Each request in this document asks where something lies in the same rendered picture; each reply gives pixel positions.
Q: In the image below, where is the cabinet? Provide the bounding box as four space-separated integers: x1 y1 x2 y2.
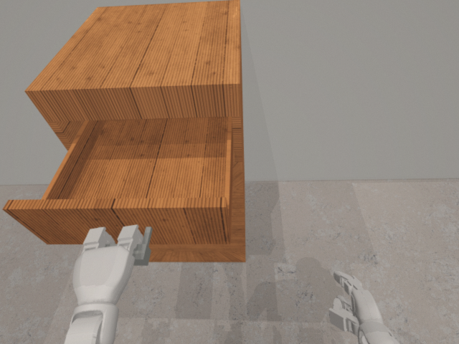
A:
25 0 245 262

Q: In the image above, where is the left robot hand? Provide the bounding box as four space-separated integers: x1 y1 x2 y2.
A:
72 224 143 306

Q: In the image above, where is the robot left forearm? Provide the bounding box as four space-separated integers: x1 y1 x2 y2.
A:
63 302 119 344

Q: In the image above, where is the robot right forearm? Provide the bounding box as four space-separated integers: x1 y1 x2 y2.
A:
358 321 400 344

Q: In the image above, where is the handle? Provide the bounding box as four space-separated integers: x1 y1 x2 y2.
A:
98 226 153 266

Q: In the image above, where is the drawer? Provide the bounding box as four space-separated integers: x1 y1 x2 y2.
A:
3 117 233 244

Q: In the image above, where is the right robot hand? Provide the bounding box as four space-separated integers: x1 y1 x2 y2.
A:
329 271 384 337

